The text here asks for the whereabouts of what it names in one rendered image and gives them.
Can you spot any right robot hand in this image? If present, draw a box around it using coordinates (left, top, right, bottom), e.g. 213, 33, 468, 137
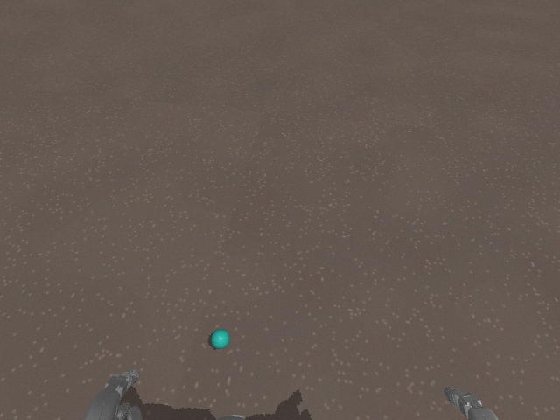
444, 387, 499, 420

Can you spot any left robot hand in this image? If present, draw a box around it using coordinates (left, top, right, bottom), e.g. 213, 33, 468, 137
83, 369, 147, 420

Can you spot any ball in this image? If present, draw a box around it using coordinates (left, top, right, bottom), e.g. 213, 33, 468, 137
211, 329, 230, 349

